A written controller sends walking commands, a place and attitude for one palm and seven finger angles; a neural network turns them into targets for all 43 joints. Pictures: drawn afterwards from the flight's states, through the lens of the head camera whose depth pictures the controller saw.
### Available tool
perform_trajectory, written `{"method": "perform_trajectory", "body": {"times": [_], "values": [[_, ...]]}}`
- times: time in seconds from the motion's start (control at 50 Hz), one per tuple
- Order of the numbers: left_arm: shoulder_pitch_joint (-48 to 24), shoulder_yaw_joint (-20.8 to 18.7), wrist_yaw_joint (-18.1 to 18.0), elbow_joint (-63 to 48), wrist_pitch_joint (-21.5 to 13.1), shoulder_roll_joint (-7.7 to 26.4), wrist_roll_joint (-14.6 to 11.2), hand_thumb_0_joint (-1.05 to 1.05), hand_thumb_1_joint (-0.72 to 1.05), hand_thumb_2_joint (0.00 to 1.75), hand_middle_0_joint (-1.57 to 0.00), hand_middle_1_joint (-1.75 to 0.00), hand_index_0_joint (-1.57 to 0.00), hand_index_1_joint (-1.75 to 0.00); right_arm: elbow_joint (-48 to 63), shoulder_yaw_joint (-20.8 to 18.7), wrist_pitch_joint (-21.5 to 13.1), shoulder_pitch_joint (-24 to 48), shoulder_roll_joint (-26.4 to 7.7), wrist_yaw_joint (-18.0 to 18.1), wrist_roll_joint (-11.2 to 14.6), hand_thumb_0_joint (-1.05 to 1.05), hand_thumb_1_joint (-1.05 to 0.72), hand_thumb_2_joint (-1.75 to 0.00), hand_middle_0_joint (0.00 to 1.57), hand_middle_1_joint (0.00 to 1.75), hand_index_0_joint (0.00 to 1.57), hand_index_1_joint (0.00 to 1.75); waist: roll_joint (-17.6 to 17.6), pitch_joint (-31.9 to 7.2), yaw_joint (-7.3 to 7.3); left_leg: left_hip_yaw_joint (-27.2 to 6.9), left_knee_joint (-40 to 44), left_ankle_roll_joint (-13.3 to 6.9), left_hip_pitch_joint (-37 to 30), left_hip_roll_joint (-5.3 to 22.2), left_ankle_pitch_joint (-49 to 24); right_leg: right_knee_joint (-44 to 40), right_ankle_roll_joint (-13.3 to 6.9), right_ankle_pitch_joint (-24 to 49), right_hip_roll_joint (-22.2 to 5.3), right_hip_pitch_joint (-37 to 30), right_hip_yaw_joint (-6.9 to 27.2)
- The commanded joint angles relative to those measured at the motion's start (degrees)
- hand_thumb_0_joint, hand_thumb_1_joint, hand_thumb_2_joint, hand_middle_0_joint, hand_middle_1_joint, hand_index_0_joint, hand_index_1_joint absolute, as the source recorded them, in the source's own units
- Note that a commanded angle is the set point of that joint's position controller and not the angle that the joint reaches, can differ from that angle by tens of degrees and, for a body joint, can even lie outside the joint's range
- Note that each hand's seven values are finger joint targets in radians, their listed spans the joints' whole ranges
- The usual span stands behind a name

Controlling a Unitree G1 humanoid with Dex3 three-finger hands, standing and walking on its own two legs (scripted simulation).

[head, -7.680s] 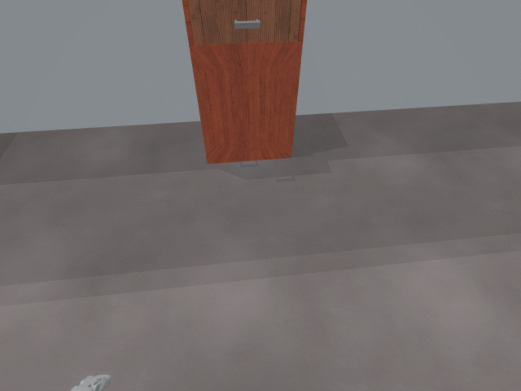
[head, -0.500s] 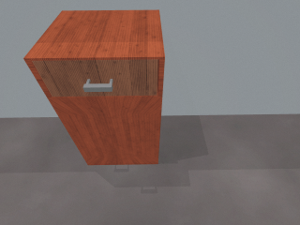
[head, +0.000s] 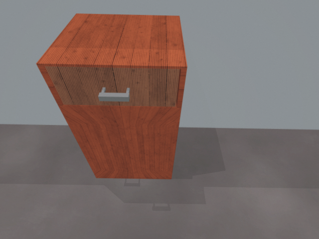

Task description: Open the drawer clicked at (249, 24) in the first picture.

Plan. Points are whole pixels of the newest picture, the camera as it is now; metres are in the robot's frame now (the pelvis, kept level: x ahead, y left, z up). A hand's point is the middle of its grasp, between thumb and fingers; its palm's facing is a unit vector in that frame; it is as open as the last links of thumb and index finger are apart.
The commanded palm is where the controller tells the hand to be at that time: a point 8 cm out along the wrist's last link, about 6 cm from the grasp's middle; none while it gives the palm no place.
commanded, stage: shuffle to correct the standing spot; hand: left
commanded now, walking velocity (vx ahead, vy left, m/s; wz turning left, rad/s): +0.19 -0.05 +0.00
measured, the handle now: (115, 93) +0.59 +0.20 +0.01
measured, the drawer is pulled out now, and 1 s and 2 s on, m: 0.00 0.00 0.00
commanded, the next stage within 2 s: come to a stop and stand still in 0.24 s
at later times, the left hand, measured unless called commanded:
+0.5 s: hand out of the picture -0.03 +0.13 -0.19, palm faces +0.10 -0.99 -0.13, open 7.3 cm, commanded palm none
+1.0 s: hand out of the picture +0.13 +0.14 -0.17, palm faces +0.06 -0.98 -0.20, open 7.3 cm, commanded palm none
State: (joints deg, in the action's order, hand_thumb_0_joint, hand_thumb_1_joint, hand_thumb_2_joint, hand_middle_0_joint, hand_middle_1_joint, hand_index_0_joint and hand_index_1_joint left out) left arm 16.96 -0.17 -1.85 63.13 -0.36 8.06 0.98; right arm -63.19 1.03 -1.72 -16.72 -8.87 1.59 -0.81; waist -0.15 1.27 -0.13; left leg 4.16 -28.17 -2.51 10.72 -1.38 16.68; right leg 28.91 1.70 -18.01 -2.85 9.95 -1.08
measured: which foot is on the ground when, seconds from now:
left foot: down 0.00-1.00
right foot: down 0.00-0.48, up 0.50-0.70, down 0.72-1.00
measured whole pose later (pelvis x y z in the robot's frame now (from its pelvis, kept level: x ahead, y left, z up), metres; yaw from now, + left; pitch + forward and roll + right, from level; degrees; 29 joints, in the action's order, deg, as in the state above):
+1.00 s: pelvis +0.07 -0.04 -0.01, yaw +2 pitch +0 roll +0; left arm 12.6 -1.8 -1.7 55.8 -0.3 9.3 1.5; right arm -59.6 -1.4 1.3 -14.5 -9.7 0.8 -0.7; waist -0.4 0.8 -0.3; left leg 3.0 -32.3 0.4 14.2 1.1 17.9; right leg 33.3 -2.3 -17.5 -0.7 16.1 -6.1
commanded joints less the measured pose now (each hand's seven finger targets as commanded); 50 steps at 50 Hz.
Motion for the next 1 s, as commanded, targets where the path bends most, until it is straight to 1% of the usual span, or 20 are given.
{"method": "perform_trajectory", "body": {"times": [0.0, 0.06, 0.14, 0.2, 0.24, 0.26, 0.32, 0.4, 0.42, 0.44, 0.46, 0.48, 0.54, 0.6, 0.68, 0.74, 0.78, 0.86, 0.92, 0.98], "values": [[4.4, -0.8, 0.0, -1.5, -0.5, 4.9, 0.4, 0.0, 0.9, 0.9, -0.2, -0.3, -0.2, -0.3, 1.0, -1.6, -0.1, -3.9, -6.2, 0.2, -0.2, 0.0, -0.9, -0.9, 0.2, 0.3, 0.2, 0.3, 1.7, 2.7, -0.01, -7.9, 8.1, -1.7, 1.2, 8.5, -0.5, -1.6, -3.5, 0.0, -1.3, 3.0, 0.0], [4.3, -1.0, 0.7, -2.0, -0.3, 4.1, 0.9, 0.0, 0.9, 0.9, -0.2, -0.3, -0.2, -0.3, 1.6, -2.5, 0.4, -3.8, -7.3, -0.1, -0.5, 0.0, -0.9, -0.9, 0.2, 0.3, 0.2, 0.3, 4.8, 7.6, -0.23, -11.8, 12.8, -3.1, 5.3, 10.5, 14.8, 1.3, -4.0, -5.9, 0.6, 6.8, -2.0], [6.3, -1.3, 1.2, -1.9, -1.1, 3.8, 1.0, 0.0, 0.9, 0.9, -0.2, -0.3, -0.2, -0.3, 2.3, -2.8, 0.0, -3.7, -7.1, -0.2, -0.5, 0.0, -0.9, -0.9, 0.2, 0.3, 0.2, 0.3, 4.1, 7.5, 0.59, -11.7, 10.2, -4.3, 6.2, 10.9, 12.9, 1.6, -4.9, -5.1, 0.3, 6.6, -1.0], [10.9, -2.0, 1.0, -0.4, -2.0, 5.7, 0.8, 0.0, 0.9, 0.9, -0.2, -0.3, -0.2, -0.3, 3.7, -2.5, -0.7, -1.7, -4.7, -0.4, -0.3, 0.0, -0.9, -0.9, 0.2, 0.3, 0.2, 0.3, -6.6, 5.6, 2.23, -3.8, -2.7, -2.1, 12.8, 5.0, 4.8, -4.5, -7.4, -1.8, -4.4, -2.0, 8.1], [17.0, -3.2, 0.4, 1.5, -2.8, 9.0, 0.5, 0.0, 0.9, 0.9, -0.2, -0.3, -0.2, -0.3, 5.8, -2.1, -1.1, 1.9, -2.7, -0.9, -0.5, 0.0, -0.9, -0.9, 0.2, 0.3, 0.2, 0.3, -16.1, 4.4, 4.29, 2.5, -18.0, 0.0, 23.8, 1.1, 11.6, -10.7, -12.5, 12.0, -14.0, -11.2, 19.8], [19.2, -3.4, 0.1, 2.1, -3.2, 8.8, 0.8, 0.0, 0.9, 0.9, -0.2, -0.3, -0.2, -0.3, 7.1, -2.3, -1.4, 5.4, -2.9, -1.0, -0.5, 0.0, -0.9, -0.9, 0.2, 0.3, 0.2, 0.3, -14.5, 5.3, 5.77, 1.1, -25.1, 0.0, 28.9, 2.0, 16.1, -10.9, -15.3, 23.0, -16.6, -14.1, 22.1], [16.8, -3.4, -0.6, 1.2, -3.5, 7.7, 1.5, 0.0, 0.9, 0.9, -0.2, -0.3, -0.2, -0.3, 8.1, -2.6, -1.9, 8.1, -2.0, -1.7, 0.1, 0.0, -0.9, -0.9, 0.2, 0.3, 0.2, 0.3, -6.7, 5.3, 4.41, -2.5, -25.2, -0.7, 29.8, 5.1, 17.2, -8.5, -16.0, 30.0, -16.6, -13.8, 16.9], [7.7, -2.7, -0.5, -1.0, -2.7, 6.4, 0.6, 0.0, 0.9, 0.9, -0.2, -0.3, -0.2, -0.3, 3.3, -1.7, -1.2, -3.6, 0.3, -1.2, 0.3, 0.0, -0.9, -0.9, 0.2, 0.3, 0.2, 0.3, -5.2, 2.4, -3.24, 3.3, -3.1, 0.9, -0.4, 0.7, -7.7, -1.9, -8.0, 29.6, -6.6, 4.6, 2.3], [7.9, -2.3, -0.6, -1.0, -2.3, 5.4, 0.1, 0.0, 0.9, 0.9, -0.2, -0.3, -0.2, -0.3, 1.4, -1.9, -1.3, -8.9, -2.3, -0.4, 0.0, 0.0, -0.9, -0.9, 0.2, 0.3, 0.2, 0.3, -1.1, -1.2, -4.54, -0.7, -0.5, 0.3, -8.4, 3.5, -17.8, 6.0, -5.8, 27.1, -4.2, 6.8, 1.0], [10.2, -1.8, -0.7, -1.0, -2.0, 3.5, -0.5, 0.0, 0.9, 0.9, -0.2, -0.3, -0.2, -0.3, 1.2, -2.6, -1.7, -11.2, -7.2, 0.2, -0.5, 0.0, -0.9, -0.9, 0.2, 0.3, 0.2, 0.3, 9.4, -5.4, -4.1, -14.1, 0.8, -4.6, -13.8, 15.3, -36.5, 14.9, -2.5, 10.6, 0.3, 12.5, -2.0], [12.3, -1.4, -1.0, -1.0, -1.8, 2.4, -1.1, 0.0, 0.9, 0.9, -0.2, -0.3, -0.2, -0.3, 1.7, -2.7, -1.4, -11.4, -9.2, 0.7, 0.1, 0.0, -0.9, -0.9, 0.2, 0.3, 0.2, 0.3, 14.8, -9.7, -2.64, -22.3, 5.7, -10.8, -12.3, 24.3, -53.1, 23.1, -1.4, -16.1, 2.1, 10.8, -1.3], [13.5, -1.7, -1.3, -0.9, -1.1, 2.9, -0.6, 0.0, 0.9, 0.9, -0.2, -0.3, -0.2, -0.3, 3.2, -2.7, -0.6, -6.9, -9.3, 0.6, 0.3, 0.0, -0.9, -0.9, 0.2, 0.3, 0.2, 0.3, 10.1, -8.7, -0.95, -18.4, 6.1, -12.7, -8.1, 24.1, -49.2, 25.1, -2.4, -18.9, 1.0, 8.7, 0.8], [9.3, -1.3, -1.1, -0.6, 0.1, 2.2, 0.1, 0.0, 0.9, 0.9, -0.2, -0.3, -0.2, -0.3, 4.8, -2.1, -0.5, 2.3, -7.1, 1.3, 0.2, 0.0, -0.9, -0.9, 0.2, 0.3, 0.2, 0.3, 9.8, 2.9, 1.07, -13.1, 8.4, -10.4, 4.3, 20.2, -43.9, 21.1, -1.7, -13.9, -1.9, 8.9, 0.9], [9.9, -1.2, -0.7, -0.9, 0.7, 1.6, 0.1, 0.0, 0.9, 0.9, -0.2, -0.3, -0.2, -0.3, 5.4, -2.7, 0.1, 2.8, -7.4, 1.3, 0.1, 0.0, -0.9, -0.9, 0.2, 0.3, 0.2, 0.3, 6.2, 0.4, 1.34, -9.0, 6.8, -8.6, 2.3, 17.6, -42.3, 12.7, -0.9, -6.8, -0.8, 6.6, -1.7], [10.0, -2.2, -0.5, -3.6, 0.7, 3.3, 0.7, 0.0, 0.9, 0.9, -0.2, -0.3, -0.2, -0.3, 7.4, -4.4, 1.3, 3.9, -8.2, 0.9, 0.1, 0.0, -0.9, -0.9, 0.2, 0.3, 0.2, 0.3, 2.7, -3.6, 2.08, -7.0, 2.0, -5.1, 4.3, 14.5, -27.5, 2.6, -1.4, 7.8, -0.3, 2.4, -1.1], [4.6, -2.7, -0.4, -6.9, 0.1, 8.4, 0.9, 0.0, 0.9, 0.9, -0.2, -0.3, -0.2, -0.3, 8.7, -4.0, 2.2, 3.7, -3.7, -0.2, 0.2, 0.0, -0.9, -0.9, 0.2, 0.3, 0.2, 0.3, -7.4, -2.1, 0.1, -0.5, -4.8, 1.3, 7.5, 4.1, -2.0, -5.4, -6.5, 16.4, -10.5, 6.0, 10.4], [1.8, -2.8, -0.5, -8.3, -0.2, 9.6, 0.8, 0.0, 0.9, 0.9, -0.2, -0.3, -0.2, -0.3, 8.5, -3.6, 3.2, 4.3, -2.2, -0.4, -0.2, 0.0, -0.9, -0.9, 0.2, 0.3, 0.2, 0.3, -12.9, -0.3, 0.65, -0.9, -12.0, 2.3, 8.1, 2.7, 7.6, -10.8, -10.4, 15.0, -14.1, 9.1, 13.4], [-0.4, -2.9, -0.4, -9.5, -0.6, 9.3, 0.7, 0.0, 0.9, 0.9, -0.2, -0.3, -0.2, -0.3, 7.3, -3.2, 2.7, 2.7, -2.4, -0.9, -0.1, 0.0, -0.9, -0.9, 0.2, 0.3, 0.2, 0.3, -10.2, -0.1, 0.7, -1.8, -14.0, 2.8, 10.4, 3.0, 7.1, -9.4, -10.8, 20.2, -12.3, 4.3, 9.4], [0.3, -3.5, -0.6, -9.2, -0.6, 10.4, 0.5, 0.0, 0.9, 0.9, -0.2, -0.3, -0.2, -0.3, 6.8, -2.9, 2.2, 1.5, -2.5, -0.7, 0.0, 0.0, -0.9, -0.9, 0.2, 0.3, 0.2, 0.3, -7.4, -1.0, 1.08, -0.9, -4.6, 3.4, 7.7, 3.2, 4.5, -6.2, -10.9, 26.0, -12.8, 0.7, 8.8], [-1.0, -3.5, -0.3, -9.3, -0.1, 9.2, -0.3, 0.0, 0.9, 0.9, -0.2, -0.3, -0.2, -0.3, 4.9, -2.8, 1.2, -2.3, -4.4, -0.2, -0.1, 0.0, -0.9, -0.9, 0.2, 0.3, 0.2, 0.3, 1.5, -3.5, 0.6, -4.3, 4.7, 1.7, -2.0, 6.9, -14.5, -0.7, -6.6, 20.7, -7.2, 3.4, 4.1]]}}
